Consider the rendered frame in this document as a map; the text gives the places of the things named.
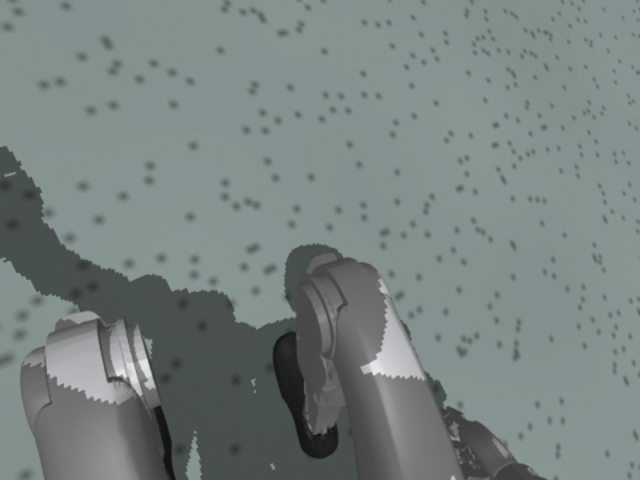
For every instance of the left robot foot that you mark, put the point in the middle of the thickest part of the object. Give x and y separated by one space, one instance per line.
167 443

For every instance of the right robot arm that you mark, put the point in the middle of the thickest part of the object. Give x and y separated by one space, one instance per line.
517 471

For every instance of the right robot hand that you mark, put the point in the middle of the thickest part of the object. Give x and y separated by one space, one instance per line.
482 453

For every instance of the right robot foot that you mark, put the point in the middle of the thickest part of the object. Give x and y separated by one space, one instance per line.
291 385

